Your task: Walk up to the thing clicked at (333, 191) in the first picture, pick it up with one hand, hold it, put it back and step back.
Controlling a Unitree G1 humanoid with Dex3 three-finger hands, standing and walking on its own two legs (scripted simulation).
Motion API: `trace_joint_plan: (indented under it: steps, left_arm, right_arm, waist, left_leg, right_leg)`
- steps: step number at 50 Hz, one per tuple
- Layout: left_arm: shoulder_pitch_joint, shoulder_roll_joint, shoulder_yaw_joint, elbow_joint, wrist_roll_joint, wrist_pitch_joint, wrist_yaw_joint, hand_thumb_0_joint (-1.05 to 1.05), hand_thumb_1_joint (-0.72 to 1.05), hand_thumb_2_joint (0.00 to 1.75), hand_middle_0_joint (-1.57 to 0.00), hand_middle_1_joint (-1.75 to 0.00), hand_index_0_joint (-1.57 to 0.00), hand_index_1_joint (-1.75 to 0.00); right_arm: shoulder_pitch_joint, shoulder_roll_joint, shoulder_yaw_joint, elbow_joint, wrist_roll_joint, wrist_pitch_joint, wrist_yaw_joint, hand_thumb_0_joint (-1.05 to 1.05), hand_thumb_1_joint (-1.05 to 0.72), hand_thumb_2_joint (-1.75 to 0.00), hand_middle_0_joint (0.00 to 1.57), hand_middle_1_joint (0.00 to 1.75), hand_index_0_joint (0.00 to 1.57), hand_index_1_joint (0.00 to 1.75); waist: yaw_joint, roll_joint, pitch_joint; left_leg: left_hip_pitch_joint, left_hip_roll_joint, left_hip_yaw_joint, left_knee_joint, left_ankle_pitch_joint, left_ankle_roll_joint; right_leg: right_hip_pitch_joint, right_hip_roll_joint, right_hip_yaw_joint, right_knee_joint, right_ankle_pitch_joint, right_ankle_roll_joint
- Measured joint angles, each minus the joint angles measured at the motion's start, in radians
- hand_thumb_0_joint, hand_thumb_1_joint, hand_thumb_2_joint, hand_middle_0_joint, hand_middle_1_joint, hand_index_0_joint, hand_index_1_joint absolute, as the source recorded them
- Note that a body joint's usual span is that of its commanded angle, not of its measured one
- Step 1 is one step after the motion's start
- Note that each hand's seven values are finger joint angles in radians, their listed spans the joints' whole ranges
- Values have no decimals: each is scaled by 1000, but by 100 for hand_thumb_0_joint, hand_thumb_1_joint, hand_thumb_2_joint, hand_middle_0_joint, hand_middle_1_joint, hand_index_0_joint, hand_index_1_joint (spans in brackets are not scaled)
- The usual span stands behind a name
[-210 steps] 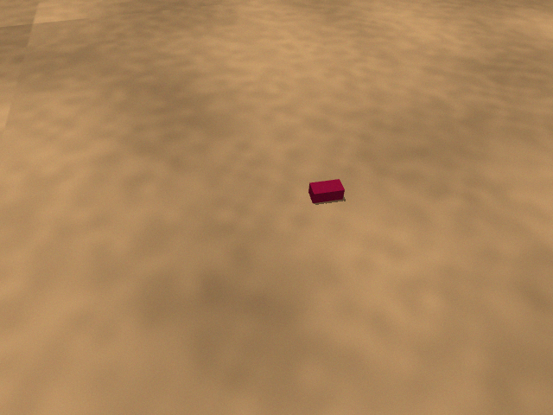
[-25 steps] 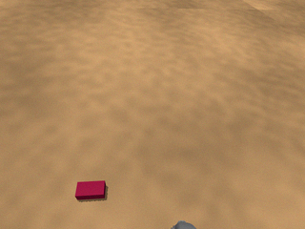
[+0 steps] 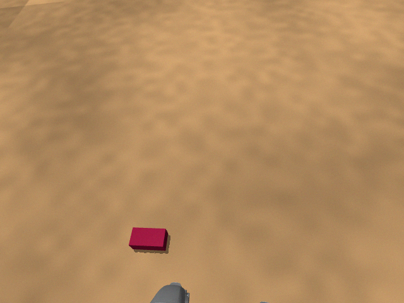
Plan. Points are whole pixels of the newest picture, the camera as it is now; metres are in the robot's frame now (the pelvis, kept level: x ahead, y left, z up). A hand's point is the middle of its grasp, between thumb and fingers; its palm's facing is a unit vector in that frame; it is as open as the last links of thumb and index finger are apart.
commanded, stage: walk up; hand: left
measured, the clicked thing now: (149, 239) +0.47 +0.34 -0.72
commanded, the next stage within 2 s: stand in 1.50 s
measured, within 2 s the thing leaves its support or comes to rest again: neither
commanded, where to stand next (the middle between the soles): +0.07 +0.06 m, yaw -2 degrees
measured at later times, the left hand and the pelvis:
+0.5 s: hand out of the picture +0.07 +0.33 -0.15, palm faces -0.01 -0.92 -0.39, open 7.4 cm; pelvis +0.01 +0.06 +0.00, yaw +1 degrees
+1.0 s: hand out of the picture +0.11 +0.31 -0.13, palm faces -0.04 -0.94 -0.35, open 7.4 cm; pelvis +0.03 +0.05 +0.03, yaw -1 degrees
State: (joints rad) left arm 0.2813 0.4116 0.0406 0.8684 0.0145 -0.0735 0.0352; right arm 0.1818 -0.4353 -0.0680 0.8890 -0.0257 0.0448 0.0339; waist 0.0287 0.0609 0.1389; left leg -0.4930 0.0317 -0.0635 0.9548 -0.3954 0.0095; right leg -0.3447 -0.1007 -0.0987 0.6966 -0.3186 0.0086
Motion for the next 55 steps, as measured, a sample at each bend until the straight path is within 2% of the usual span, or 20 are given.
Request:
trace_joint_plan:
  steps: [3, 5, 7, 9, 11, 15, 16, 17, 18, 20, 24, 26, 32, 43, 55]
  left_arm:
    - [-11, 16, -3, -6, 7, 11, -1, 0, 90, 90, -21, -30, -21, -30]
    - [-20, 30, -5, -5, 7, 22, -5, 0, 90, 90, -21, -30, -21, -30]
    - [-39, 49, -1, 8, 3, 37, -3, 0, 90, 90, -21, -30, -21, -30]
    - [-44, 40, -5, 32, -1, 50, 4, 0, 90, 90, -21, -30, -20, -30]
    - [-48, 34, -14, 55, -6, 51, 1, 1, 90, 90, -20, -30, -20, -30]
    - [-53, 21, -16, 75, -20, 32, -7, 1, 90, 90, -20, -30, -20, -30]
    - [-55, 15, -17, 79, -20, 27, -7, 1, 90, 90, -20, -30, -20, -30]
    - [-58, 7, -18, 86, -17, 22, -7, 1, 90, 90, -20, -30, -20, -30]
    - [-64, -5, -19, 94, -12, 19, -7, 0, 90, 90, -20, -30, -20, -30]
    - [-69, -17, -25, 104, -4, 15, -11, 0, 90, 90, -20, -30, -20, -30]
    - [-84, -19, -38, 130, -8, 35, -25, 0, 90, 90, -21, -30, -20, -30]
    - [-93, -23, -43, 142, -11, 37, -29, 1, 90, 90, -21, -30, -20, -30]
    - [-127, -9, -44, 178, -19, 30, -33, 1, 90, 90, -20, -30, -20, -30]
    - [-177, -35, -58, 240, -16, 37, -36, 0, 90, 90, -20, -30, -20, -30]
    - [-202, -53, -51, 275, -11, 43, -36, 0, 90, 90, -20, -30, -20, -30]
  right_arm:
    - [-24, -9, -9, -10, 8, -3, 5, 0, -91, -90, 20, 30, 20, 30]
    - [-33, -12, -13, -11, 10, -13, 6, 0, -91, -90, 20, 30, 20, 30]
    - [-45, 9, -13, -5, 5, -28, 0, 0, -91, -90, 20, 30, 20, 30]
    - [-37, 18, -1, -5, 6, -36, -1, 0, -91, -90, 20, 30, 20, 30]
    - [-29, 29, 10, 0, 7, -34, 0, 0, -91, -90, 20, 30, 20, 30]
    - [-23, 43, 30, 11, 11, -38, -9, 0, -91, -90, 21, 30, 21, 30]
    - [-25, 41, 33, 16, 15, -37, -10, 0, -91, -90, 21, 30, 21, 30]
    - [-29, 38, 36, 22, 20, -34, -11, 0, -91, -90, 21, 30, 21, 30]
    - [-35, 35, 37, 31, 25, -31, -14, 0, -91, -90, 21, 30, 21, 30]
    - [-43, 41, 40, 48, 33, -27, -19, 0, -91, -90, 21, 30, 21, 30]
    - [-48, 65, 49, 85, 28, -42, -18, 0, -91, -90, 21, 30, 20, 30]
    - [-51, 69, 56, 105, 27, -45, -12, 0, -91, -90, 21, 30, 21, 30]
    - [-70, 95, 73, 156, 23, -48, -8, 0, -91, -90, 21, 30, 21, 30]
    - [-123, 69, 57, 211, 26, -50, -13, 0, -91, -90, 21, 30, 21, 30]
    - [-127, 67, 45, 245, 23, -47, -15, 0, -91, -90, 20, 30, 20, 30]
  waist:
    - [1, -17, -1]
    - [-3, -37, -10]
    - [5, -100, 4]
    - [-2, -96, -15]
    - [-17, -88, -34]
    - [-28, -87, -42]
    - [-28, -80, -41]
    - [-25, -66, -37]
    - [-24, -43, -30]
    - [-24, -23, -32]
    - [-21, -49, -54]
    - [-17, -40, -63]
    - [-16, -60, -71]
    - [-24, -68, -75]
    - [-31, -62, -84]
  left_leg:
    - [50, 10, 35, -89, -17, 3]
    - [105, 0, 57, -186, 16, 2]
    - [122, -42, 90, -187, 24, -10]
    - [116, -35, 85, -169, 10, -1]
    - [122, -27, 71, -180, 11, 10]
    - [138, -28, 72, -208, 24, 8]
    - [139, -25, 72, -201, 18, 9]
    - [140, -18, 72, -189, 10, 7]
    - [143, -5, 65, -177, 3, 5]
    - [152, 2, 59, -183, 5, 4]
    - [194, -34, 91, -259, 36, 15]
    - [207, -26, 96, -277, 42, 21]
    - [260, -21, 104, -364, 79, 14]
    - [338, -26, 119, -512, 146, 7]
    - [390, -22, 128, -589, 174, -1]
  right_leg:
    - [-27, -26, -5, 40, -19, 14]
    - [-55, -50, -4, 91, -45, 22]
    - [-81, -87, 43, 168, -82, 2]
    - [-100, -40, 68, 229, -183, -14]
    - [-100, 0, 67, 241, -234, -20]
    - [-60, 33, 56, 129, -152, -18]
    - [-33, 44, 49, 66, -108, -18]
    - [-13, 57, 48, 18, -20, -12]
    - [4, 70, 42, -1, 11, -3]
    - [18, 77, 37, -19, 14, 8]
    - [24, 42, 67, -26, 9, 14]
    - [40, 51, 70, -57, 23, 10]
    - [92, 58, 77, -149, 69, 25]
    - [152, 58, 89, -270, 125, 25]
    - [189, 64, 96, -322, 143, 19]
